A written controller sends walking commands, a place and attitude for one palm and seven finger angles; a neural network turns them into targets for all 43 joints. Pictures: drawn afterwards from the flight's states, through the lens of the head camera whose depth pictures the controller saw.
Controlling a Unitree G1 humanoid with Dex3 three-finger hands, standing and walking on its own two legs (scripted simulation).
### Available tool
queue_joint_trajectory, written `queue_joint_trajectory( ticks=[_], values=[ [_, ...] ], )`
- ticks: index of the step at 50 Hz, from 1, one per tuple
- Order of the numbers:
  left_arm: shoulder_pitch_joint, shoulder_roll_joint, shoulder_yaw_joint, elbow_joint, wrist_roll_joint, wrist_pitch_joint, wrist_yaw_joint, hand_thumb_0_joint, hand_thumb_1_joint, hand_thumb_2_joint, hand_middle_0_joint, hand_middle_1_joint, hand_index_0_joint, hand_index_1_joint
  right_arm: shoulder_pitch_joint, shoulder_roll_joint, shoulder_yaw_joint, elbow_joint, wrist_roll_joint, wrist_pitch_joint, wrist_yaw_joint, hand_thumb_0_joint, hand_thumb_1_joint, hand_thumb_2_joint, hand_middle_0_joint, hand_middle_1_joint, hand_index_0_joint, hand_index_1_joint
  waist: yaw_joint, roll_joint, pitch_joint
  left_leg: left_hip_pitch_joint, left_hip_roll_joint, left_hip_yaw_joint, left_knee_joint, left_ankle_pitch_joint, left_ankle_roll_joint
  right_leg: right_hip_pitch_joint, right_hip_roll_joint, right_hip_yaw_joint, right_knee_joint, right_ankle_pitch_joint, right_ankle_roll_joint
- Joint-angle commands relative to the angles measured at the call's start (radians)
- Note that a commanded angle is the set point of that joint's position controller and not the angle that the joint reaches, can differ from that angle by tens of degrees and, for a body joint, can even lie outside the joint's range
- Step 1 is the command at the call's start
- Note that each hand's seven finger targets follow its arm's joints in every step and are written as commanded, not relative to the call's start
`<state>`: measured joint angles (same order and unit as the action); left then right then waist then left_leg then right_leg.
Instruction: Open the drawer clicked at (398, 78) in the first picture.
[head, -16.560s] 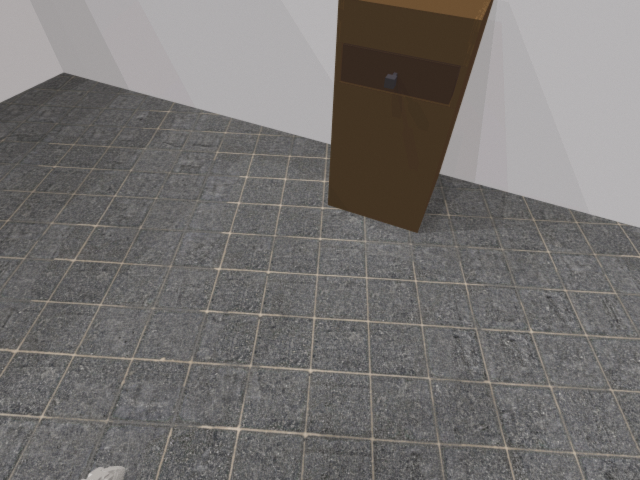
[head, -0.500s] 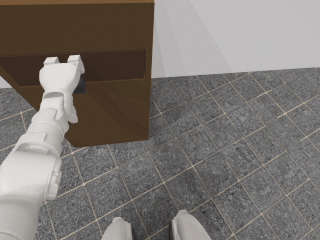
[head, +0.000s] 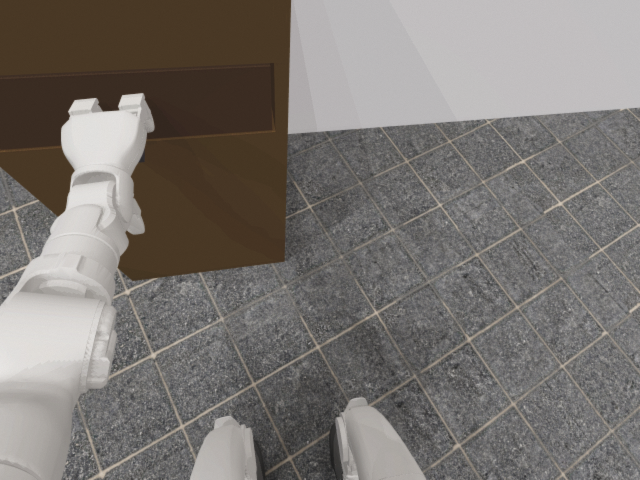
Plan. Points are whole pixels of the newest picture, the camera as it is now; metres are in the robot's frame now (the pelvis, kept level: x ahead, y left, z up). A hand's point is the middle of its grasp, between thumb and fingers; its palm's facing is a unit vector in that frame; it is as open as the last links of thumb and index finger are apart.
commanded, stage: lower the fingers behind the handle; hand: left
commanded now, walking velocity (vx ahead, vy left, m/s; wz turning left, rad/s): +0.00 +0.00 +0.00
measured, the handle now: (128, 134) +0.57 +0.19 -0.01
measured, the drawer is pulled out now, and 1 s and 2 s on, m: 0.00 0.00 0.05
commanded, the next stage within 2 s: close the thumb around the handle in 0.48 s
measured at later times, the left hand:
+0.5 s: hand (129, 167) +0.53 +0.19 -0.02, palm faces -0.09 -0.03 -1.00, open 13.8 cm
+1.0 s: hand (126, 168) +0.53 +0.20 -0.02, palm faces -0.07 -0.04 -1.00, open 9.2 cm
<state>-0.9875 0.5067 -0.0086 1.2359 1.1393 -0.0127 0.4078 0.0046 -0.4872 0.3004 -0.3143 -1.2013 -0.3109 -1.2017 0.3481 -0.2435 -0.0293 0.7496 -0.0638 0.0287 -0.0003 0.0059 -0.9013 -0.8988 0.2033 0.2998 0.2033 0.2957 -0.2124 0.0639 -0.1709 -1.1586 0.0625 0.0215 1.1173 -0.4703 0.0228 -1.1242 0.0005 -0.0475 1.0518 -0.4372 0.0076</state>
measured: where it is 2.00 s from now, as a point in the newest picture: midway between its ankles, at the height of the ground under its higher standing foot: outside the picture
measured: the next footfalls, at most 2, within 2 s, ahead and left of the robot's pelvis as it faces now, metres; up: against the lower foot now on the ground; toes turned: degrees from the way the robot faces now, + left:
none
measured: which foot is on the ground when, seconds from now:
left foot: down 0.00-1.00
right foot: down 0.00-1.00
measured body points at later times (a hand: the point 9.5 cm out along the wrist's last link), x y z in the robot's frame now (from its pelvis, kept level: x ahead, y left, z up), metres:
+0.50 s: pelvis +0.00 -0.01 -0.01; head +0.16 +0.01 +0.41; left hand +0.53 +0.19 +0.03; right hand -0.02 -0.27 -0.13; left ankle +0.01 +0.11 -0.65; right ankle +0.02 -0.13 -0.65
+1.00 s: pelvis +0.00 +0.00 -0.01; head +0.17 +0.01 +0.41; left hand +0.53 +0.20 +0.03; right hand -0.02 -0.27 -0.13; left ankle +0.01 +0.11 -0.65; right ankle +0.02 -0.13 -0.65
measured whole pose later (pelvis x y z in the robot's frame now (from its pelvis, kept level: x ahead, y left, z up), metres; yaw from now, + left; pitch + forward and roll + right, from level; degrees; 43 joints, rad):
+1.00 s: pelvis +0.00 +0.00 -0.01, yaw +0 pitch +30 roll -3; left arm -0.97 0.51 0.00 1.19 1.13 -0.02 0.41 0.00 0.21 0.60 -0.36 -1.28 -0.34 -1.26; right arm 0.34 -0.24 -0.03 0.74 -0.06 0.03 0.00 0.01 -0.90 -0.90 0.20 0.30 0.20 0.30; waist -0.20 0.07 -0.17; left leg -1.19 0.06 0.02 1.15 -0.49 0.02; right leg -1.15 0.00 -0.05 1.08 -0.45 0.01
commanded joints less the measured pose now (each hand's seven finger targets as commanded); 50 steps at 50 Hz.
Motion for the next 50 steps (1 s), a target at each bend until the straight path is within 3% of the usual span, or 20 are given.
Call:
queue_joint_trajectory(
  ticks=[1, 2, 4, 6, 9, 13, 18, 20, 27, 29, 31, 33, 34, 35, 38, 41, 42, 44, 48, 50],
  values=[
    [-0.402, 0.223, 0.037, -0.192, 0.004, -0.01, 0.053, 0.0, -0.5, 0.3, -0.3, -1.2, -0.3, -1.2, 0.202, -0.183, -0.063, -0.017, -0.002, -0.015, -0.016, 0.0, -0.9, -0.9, 0.2, 0.3, 0.2, 0.3, -0.006, 0.099, -0.521, 0.401, -0.047, -0.048, -0.062, 0.4, 0.017, 0.193, 0.057, -0.003, -0.082, 0.296, -0.033],
    [-0.417, 0.236, 0.046, -0.192, 0.005, -0.011, 0.056, 0.0, -0.5, 0.3, -0.3, -1.2, -0.3, -1.2, 0.201, -0.184, -0.063, -0.013, -0.002, -0.014, -0.016, 0.0, -0.9, -0.9, 0.2, 0.3, 0.2, 0.3, -0.01, 0.081, -0.528, 0.396, -0.046, -0.052, -0.055, 0.404, 0.017, 0.192, 0.056, -0.001, -0.075, 0.299, -0.032],
    [-0.442, 0.234, 0.04, -0.215, 0.01, -0.01, 0.066, 0.0, -0.5, 0.3, -0.3, -1.2, -0.3, -1.2, 0.204, -0.184, -0.065, -0.012, -0.002, -0.017, -0.013, 0.0, -0.9, -0.9, 0.2, 0.3, 0.2, 0.3, -0.009, 0.125, -0.546, 0.398, -0.046, -0.053, -0.043, 0.402, 0.014, 0.169, 0.056, -0.003, -0.064, 0.292, -0.034],
    [-0.451, 0.235, 0.043, -0.227, 0.009, 0.002, 0.076, 0.0, -0.5, 0.3, -0.3, -1.2, -0.3, -1.2, 0.207, -0.186, -0.067, -0.011, -0.003, -0.016, -0.01, 0.0, -0.9, -0.9, 0.2, 0.3, 0.2, 0.3, -0.012, 0.12, -0.564, 0.415, -0.044, -0.057, -0.042, 0.413, 0.013, 0.171, 0.057, -0.007, -0.063, 0.291, -0.033],
    [-0.454, 0.201, 0.012, -0.193, 0.006, 0.039, 0.077, 0.0, -0.5, 0.3, -0.3, -1.2, -0.3, -1.2, 0.207, -0.184, -0.066, -0.007, 0.003, -0.011, -0.008, 0.0, -0.9, -0.9, 0.2, 0.3, 0.2, 0.3, -0.023, 0.118, -0.535, 0.42, -0.045, -0.061, -0.053, 0.393, 0.011, 0.156, 0.058, -0.01, -0.077, 0.27, -0.033],
    [-0.479, 0.229, 0.013, -0.182, -0.005, 0.061, 0.055, 0.0, -0.5, 0.3, -0.3, -1.2, -0.3, -1.2, 0.206, -0.185, -0.056, -0.011, 0.007, -0.007, -0.016, 0.0, -0.9, -0.9, 0.2, 0.3, 0.2, 0.3, -0.03, 0.104, -0.545, 0.407, -0.049, -0.056, -0.062, 0.361, 0.018, 0.187, 0.056, -0.006, -0.087, 0.265, -0.029],
    [-0.479, 0.222, 0.002, -0.204, -0.007, 0.029, 0.023, 0.0, -0.5, 0.3, -0.3, -1.2, -0.3, -1.2, 0.206, -0.178, -0.052, -0.019, 0.008, -0.015, -0.026, 0.0, -0.9, -0.9, 0.2, 0.3, 0.2, 0.3, -0.03, 0.11, -0.537, 0.401, -0.049, -0.055, -0.062, 0.36, 0.021, 0.192, 0.057, -0.003, -0.087, 0.274, -0.029],
    [-0.439, 0.241, 0.023, -0.189, -0.01, 0.017, 0.016, 0.0, -0.5, 0.3, -0.3, -1.2, -0.3, -1.2, 0.203, -0.18, -0.049, -0.019, 0.007, -0.016, -0.025, 0.0, -0.9, -0.9, 0.2, 0.3, 0.2, 0.3, -0.02, 0.098, -0.513, 0.378, -0.048, -0.05, -0.056, 0.356, 0.022, 0.192, 0.057, -0.003, -0.083, 0.275, -0.03],
    [-0.431, 0.273, 0.058, -0.216, -0.003, -0.013, 0.038, 0.0, -0.5, 0.3, -0.3, -1.2, -0.3, -1.2, 0.208, -0.182, -0.055, -0.021, 0.004, -0.018, -0.021, 0.0, -0.9, -0.9, 0.2, 0.3, 0.2, 0.3, -0.009, 0.082, -0.544, 0.351, -0.052, -0.045, -0.037, 0.374, 0.024, 0.215, 0.056, 0.005, -0.064, 0.307, -0.03],
    [-0.43, 0.262, 0.042, -0.197, -0.003, -0.001, 0.045, 0.0, -0.5, 0.3, -0.3, -1.2, -0.3, -1.2, 0.209, -0.183, -0.054, -0.019, 0.007, -0.015, -0.018, 0.0, -0.9, -0.9, 0.2, 0.3, 0.2, 0.3, -0.015, 0.089, -0.521, 0.335, -0.051, -0.041, -0.038, 0.36, 0.023, 0.207, 0.056, 0.004, -0.068, 0.3, -0.029],
    [-0.433, 0.288, 0.063, -0.218, 0.0, 0.007, 0.055, 0.0, -0.388, 0.348, -0.308, -1.212, -0.308, -1.212, 0.213, -0.187, -0.056, -0.02, 0.006, -0.012, -0.018, 0.0, -0.9, -0.9, 0.2, 0.3, 0.2, 0.3, -0.007, 0.098, -0.559, 0.355, -0.052, -0.042, -0.041, 0.375, 0.022, 0.225, 0.055, 0.005, -0.068, 0.312, -0.029],
    [-0.425, 0.276, 0.061, -0.236, -0.004, 0.014, 0.057, 0.0, -0.276, 0.396, -0.316, -1.224, -0.316, -1.224, 0.214, -0.185, -0.06, -0.019, 0.005, -0.008, -0.014, 0.0, -0.9, -0.9, 0.2, 0.3, 0.2, 0.3, -0.002, 0.12, -0.584, 0.399, -0.05, -0.042, -0.042, 0.422, 0.018, 0.229, 0.055, 0.003, -0.067, 0.344, -0.029],
    [-0.397, 0.259, 0.054, -0.216, -0.009, 0.022, 0.055, 0.0, -0.22, 0.42, -0.32, -1.23, -0.32, -1.23, 0.212, -0.185, -0.059, -0.018, 0.006, -0.006, -0.01, 0.0, -0.9, -0.9, 0.2, 0.3, 0.2, 0.3, 0.003, 0.113, -0.568, 0.398, -0.051, -0.043, -0.047, 0.421, 0.017, 0.231, 0.057, 0.0, -0.072, 0.341, -0.03],
    [-0.398, 0.255, 0.047, -0.197, -0.01, 0.029, 0.052, 0.0, -0.164, 0.444, -0.324, -1.236, -0.324, -1.236, 0.206, -0.185, -0.058, -0.017, 0.009, -0.004, -0.012, 0.0, -0.9, -0.9, 0.2, 0.3, 0.2, 0.3, -0.007, 0.084, -0.536, 0.373, -0.051, -0.039, -0.049, 0.391, 0.02, 0.232, 0.057, 0.003, -0.081, 0.325, -0.027],
    [-0.41, 0.28, 0.057, -0.203, -0.014, 0.027, 0.042, 0.0, 0.004, 0.516, -0.336, -1.254, -0.336, -1.254, 0.206, -0.188, -0.054, -0.016, 0.009, -0.003, -0.015, 0.0, -0.9, -0.9, 0.2, 0.3, 0.2, 0.3, -0.005, 0.087, -0.549, 0.37, -0.052, -0.039, -0.055, 0.382, 0.022, 0.247, 0.055, 0.004, -0.081, 0.328, -0.027],
    [-0.403, 0.265, 0.046, -0.208, -0.011, 0.022, 0.036, 0.0, 0.172, 0.588, -0.348, -1.272, -0.348, -1.272, 0.2, -0.185, -0.055, -0.019, 0.009, -0.003, -0.018, 0.0, -0.9, -0.9, 0.2, 0.3, 0.2, 0.3, -0.005, 0.098, -0.521, 0.37, -0.051, -0.036, -0.06, 0.374, 0.021, 0.238, 0.056, 0.004, -0.086, 0.319, -0.027],
    [-0.399, 0.289, 0.069, -0.216, -0.012, 0.016, 0.034, 0.0, 0.228, 0.612, -0.352, -1.278, -0.352, -1.278, 0.2, -0.188, -0.054, -0.017, 0.009, -0.002, -0.017, 0.0, -0.9, -0.9, 0.2, 0.3, 0.2, 0.3, 0.007, 0.088, -0.541, 0.383, -0.051, -0.043, -0.06, 0.393, 0.019, 0.241, 0.056, 0.003, -0.077, 0.324, -0.03],
    [-0.385, 0.24, 0.037, -0.213, -0.008, 0.009, 0.037, 0.0, 0.34, 0.66, -0.36, -1.29, -0.36, -1.29, 0.202, -0.181, -0.057, -0.022, 0.009, -0.004, -0.016, 0.0, -0.9, -0.9, 0.2, 0.3, 0.2, 0.3, 0.001, 0.104, -0.533, 0.396, -0.05, -0.043, -0.059, 0.405, 0.017, 0.223, 0.057, 0.0, -0.081, 0.324, -0.03],
    [-0.416, 0.243, 0.043, -0.234, -0.007, -0.005, 0.049, 0.0, 0.564, 0.756, -0.376, -1.314, -0.376, -1.314, 0.207, -0.185, -0.062, -0.018, 0.005, -0.005, -0.018, 0.0, -0.9, -0.9, 0.2, 0.3, 0.2, 0.3, -0.009, 0.096, -0.536, 0.41, -0.045, -0.05, -0.055, 0.42, 0.016, 0.204, 0.056, -0.003, -0.076, 0.321, -0.028],
    [-0.391, 0.237, 0.047, -0.233, -0.005, -0.003, 0.057, 0.0, 0.676, 0.804, -0.384, -1.326, -0.384, -1.326, 0.205, -0.183, -0.063, -0.017, 0.003, -0.004, -0.015, 0.0, -0.9, -0.9, 0.2, 0.3, 0.2, 0.3, 0.005, 0.108, -0.549, 0.421, -0.047, -0.049, -0.054, 0.437, 0.013, 0.212, 0.057, -0.003, -0.073, 0.331, -0.031]
  ],
)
